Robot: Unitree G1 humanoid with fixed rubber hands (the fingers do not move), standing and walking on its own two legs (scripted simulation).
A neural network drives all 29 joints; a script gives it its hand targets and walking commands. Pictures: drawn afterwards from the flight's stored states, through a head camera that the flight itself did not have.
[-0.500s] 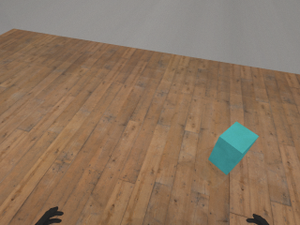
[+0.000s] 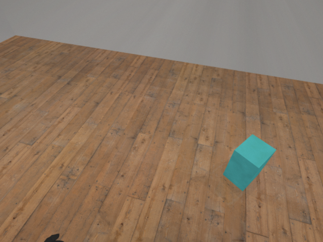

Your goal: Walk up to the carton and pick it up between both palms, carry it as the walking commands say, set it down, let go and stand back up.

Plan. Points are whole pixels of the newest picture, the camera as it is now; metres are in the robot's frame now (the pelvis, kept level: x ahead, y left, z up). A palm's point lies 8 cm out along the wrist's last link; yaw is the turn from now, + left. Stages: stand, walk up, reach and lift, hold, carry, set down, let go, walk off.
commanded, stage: stand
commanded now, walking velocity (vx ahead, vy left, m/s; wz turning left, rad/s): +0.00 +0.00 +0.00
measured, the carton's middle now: (247, 163) +0.78 -0.54 -0.63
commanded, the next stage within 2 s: walk up in 0.22 s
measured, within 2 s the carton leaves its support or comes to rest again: neither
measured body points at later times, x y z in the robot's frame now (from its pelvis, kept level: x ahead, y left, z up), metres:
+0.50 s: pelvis +0.00 +0.00 +0.00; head +0.02 -0.01 +0.45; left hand +0.11 +0.30 -0.12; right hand +0.10 -0.32 -0.12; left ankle +0.01 +0.12 -0.74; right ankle +0.00 -0.12 -0.72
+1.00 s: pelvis +0.13 -0.18 +0.00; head +0.15 -0.21 +0.45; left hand +0.20 +0.07 -0.12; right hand +0.22 -0.46 -0.13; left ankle +0.21 -0.05 -0.66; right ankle +0.07 -0.27 -0.74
